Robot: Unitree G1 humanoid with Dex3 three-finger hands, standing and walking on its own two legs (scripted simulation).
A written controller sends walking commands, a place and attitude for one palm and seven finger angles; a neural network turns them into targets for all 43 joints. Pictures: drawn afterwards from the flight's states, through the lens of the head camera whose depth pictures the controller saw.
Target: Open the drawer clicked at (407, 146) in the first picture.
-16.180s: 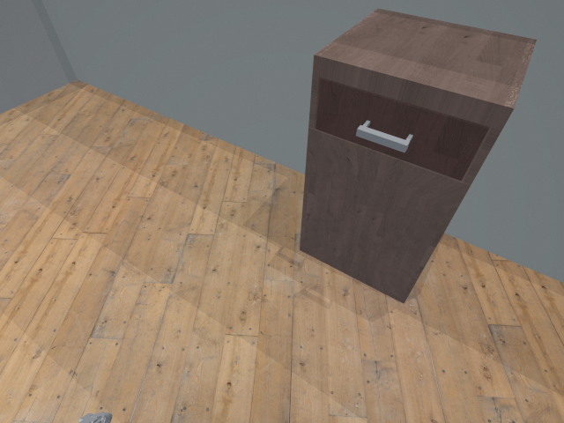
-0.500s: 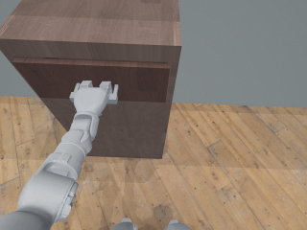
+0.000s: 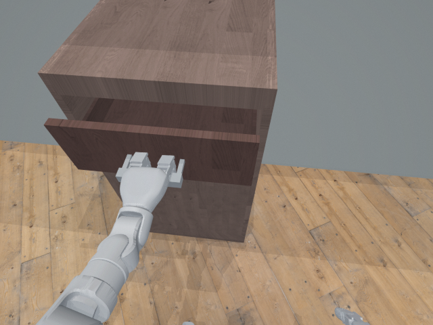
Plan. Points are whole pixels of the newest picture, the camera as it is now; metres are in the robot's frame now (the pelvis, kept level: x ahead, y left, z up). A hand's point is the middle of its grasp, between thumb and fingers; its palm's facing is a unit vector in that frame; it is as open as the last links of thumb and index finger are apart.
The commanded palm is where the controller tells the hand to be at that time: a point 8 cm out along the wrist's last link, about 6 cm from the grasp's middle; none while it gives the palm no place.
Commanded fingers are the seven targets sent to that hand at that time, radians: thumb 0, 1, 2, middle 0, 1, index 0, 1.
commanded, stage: pull the drawer open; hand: left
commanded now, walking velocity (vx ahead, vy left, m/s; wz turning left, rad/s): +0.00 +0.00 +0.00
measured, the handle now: (152, 169) +0.42 +0.16 +0.01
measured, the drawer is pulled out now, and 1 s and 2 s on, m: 0.09 0.23 0.30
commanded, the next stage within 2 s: open the thumb to release the handle in 1.70 s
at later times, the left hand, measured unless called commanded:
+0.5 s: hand (151, 201) +0.36 +0.15 -0.02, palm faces +0.00 -0.08 -1.00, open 5.4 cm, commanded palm +0.30 +0.16 +0.04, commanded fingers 0.00 0.90 0.90 -0.40 -1.35 -0.40 -1.35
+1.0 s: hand (134, 263) +0.24 +0.16 -0.02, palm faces +0.03 -0.13 -0.99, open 5.6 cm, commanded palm +0.19 +0.17 +0.04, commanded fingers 0.00 0.90 0.90 -0.40 -1.35 -0.40 -1.35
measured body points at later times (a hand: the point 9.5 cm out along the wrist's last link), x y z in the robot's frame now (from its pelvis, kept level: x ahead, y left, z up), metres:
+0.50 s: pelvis -0.02 +0.00 +0.00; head +0.04 -0.02 +0.44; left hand +0.36 +0.16 +0.04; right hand +0.05 -0.26 -0.14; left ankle -0.02 +0.08 -0.69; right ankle -0.04 -0.09 -0.69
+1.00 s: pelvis +0.00 -0.01 +0.00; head +0.03 -0.03 +0.44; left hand +0.23 +0.17 +0.04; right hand +0.22 -0.23 -0.09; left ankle -0.02 +0.08 -0.69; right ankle -0.04 -0.09 -0.69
